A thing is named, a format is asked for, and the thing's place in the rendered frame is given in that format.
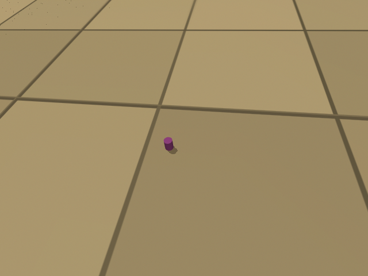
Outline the tin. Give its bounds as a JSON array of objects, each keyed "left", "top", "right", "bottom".
[{"left": 164, "top": 137, "right": 174, "bottom": 151}]

